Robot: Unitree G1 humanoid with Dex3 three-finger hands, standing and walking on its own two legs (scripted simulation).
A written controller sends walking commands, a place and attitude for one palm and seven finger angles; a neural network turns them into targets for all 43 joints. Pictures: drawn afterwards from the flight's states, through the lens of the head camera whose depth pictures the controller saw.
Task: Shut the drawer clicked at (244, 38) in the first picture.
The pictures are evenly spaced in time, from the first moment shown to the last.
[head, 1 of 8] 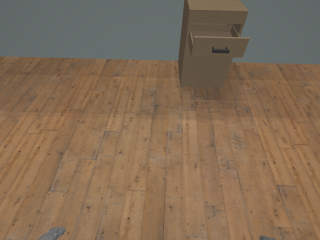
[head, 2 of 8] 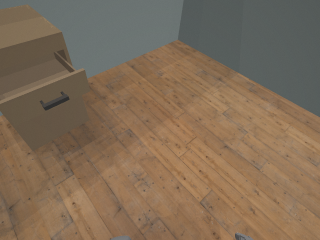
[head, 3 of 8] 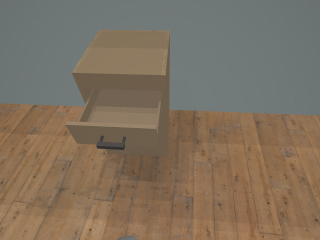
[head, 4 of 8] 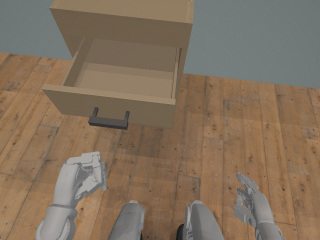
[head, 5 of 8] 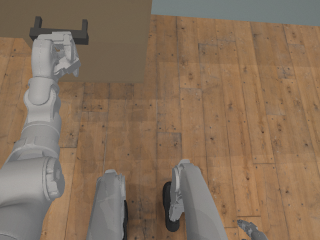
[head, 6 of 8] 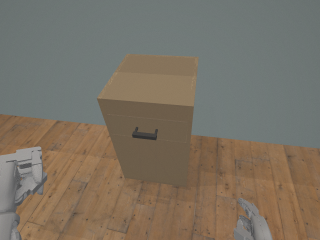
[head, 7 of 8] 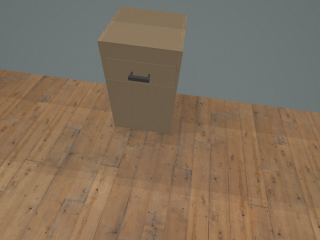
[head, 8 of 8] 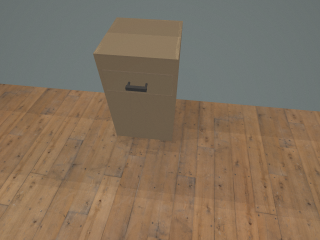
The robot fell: no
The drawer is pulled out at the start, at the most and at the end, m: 0.23 0.23 0.00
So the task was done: yes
